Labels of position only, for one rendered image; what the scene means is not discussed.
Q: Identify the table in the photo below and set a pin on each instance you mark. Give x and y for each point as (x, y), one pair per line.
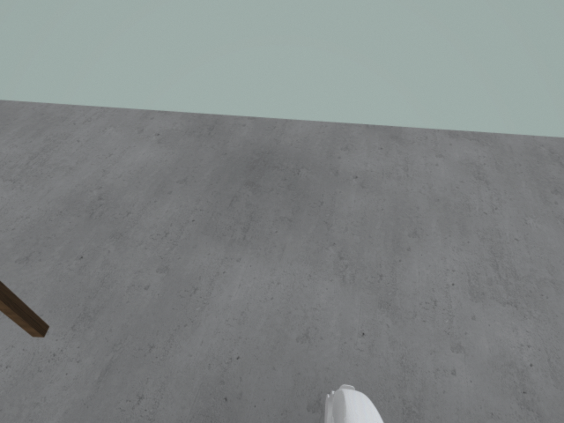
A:
(12, 306)

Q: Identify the right robot thigh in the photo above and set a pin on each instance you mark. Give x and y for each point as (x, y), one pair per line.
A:
(350, 406)

